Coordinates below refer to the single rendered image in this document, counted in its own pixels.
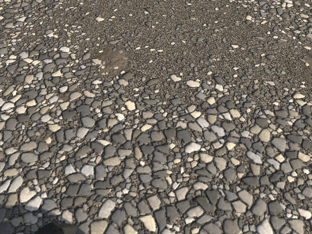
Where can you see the robot left hand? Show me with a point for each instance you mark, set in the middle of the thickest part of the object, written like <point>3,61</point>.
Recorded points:
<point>51,228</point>

